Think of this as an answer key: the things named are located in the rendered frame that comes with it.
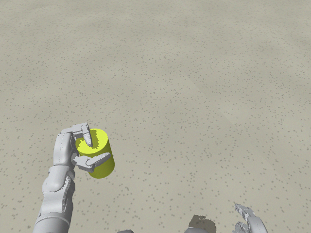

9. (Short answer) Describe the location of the left robot arm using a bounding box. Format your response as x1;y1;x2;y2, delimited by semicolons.
32;165;75;233

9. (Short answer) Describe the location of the can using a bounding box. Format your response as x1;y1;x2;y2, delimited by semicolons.
75;129;115;179

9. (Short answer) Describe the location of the left robot hand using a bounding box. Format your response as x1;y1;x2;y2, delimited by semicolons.
53;123;111;173

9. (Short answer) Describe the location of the right robot hand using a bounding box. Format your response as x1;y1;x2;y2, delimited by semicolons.
232;204;268;233

